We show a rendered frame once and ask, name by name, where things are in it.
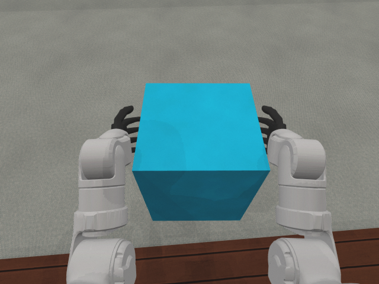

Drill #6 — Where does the robot right hand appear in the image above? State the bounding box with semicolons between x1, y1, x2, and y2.
258;105;286;154

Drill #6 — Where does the robot left hand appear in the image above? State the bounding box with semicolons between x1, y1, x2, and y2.
111;106;140;153

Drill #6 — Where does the left robot forearm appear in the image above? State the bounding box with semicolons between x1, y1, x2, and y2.
66;129;133;284

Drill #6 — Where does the robot left upper arm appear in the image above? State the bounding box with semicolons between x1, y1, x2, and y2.
67;238;136;284

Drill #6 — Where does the right robot forearm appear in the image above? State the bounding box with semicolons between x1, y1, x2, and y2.
267;129;341;276

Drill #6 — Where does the robot right upper arm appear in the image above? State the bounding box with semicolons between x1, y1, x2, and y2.
268;238;359;284

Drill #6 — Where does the carton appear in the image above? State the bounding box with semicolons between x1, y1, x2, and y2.
132;83;270;221

